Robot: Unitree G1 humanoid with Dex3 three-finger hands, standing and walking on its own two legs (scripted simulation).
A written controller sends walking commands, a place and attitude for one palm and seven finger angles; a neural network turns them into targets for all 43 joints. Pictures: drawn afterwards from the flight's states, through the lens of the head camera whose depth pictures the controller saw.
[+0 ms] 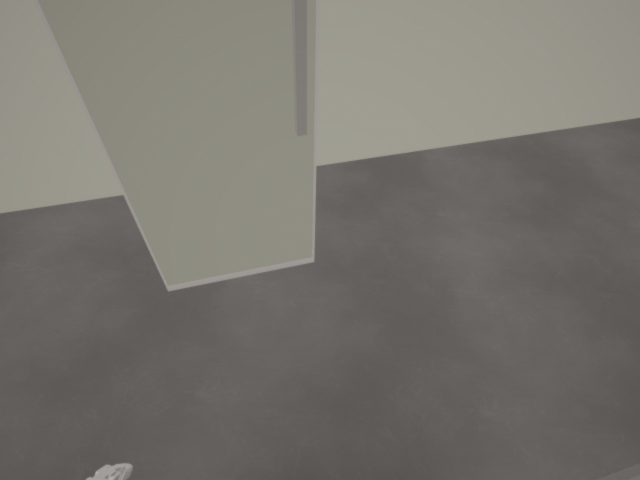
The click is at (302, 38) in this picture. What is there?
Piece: fridge door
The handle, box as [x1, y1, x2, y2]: [292, 0, 306, 135]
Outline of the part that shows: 292,0 295,108 294,119 295,131 297,135 306,134 306,0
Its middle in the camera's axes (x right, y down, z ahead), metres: -0.06 -0.42 +0.90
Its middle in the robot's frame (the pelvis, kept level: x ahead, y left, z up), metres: +0.96 +0.11 +0.10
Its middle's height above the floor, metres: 0.87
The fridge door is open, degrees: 0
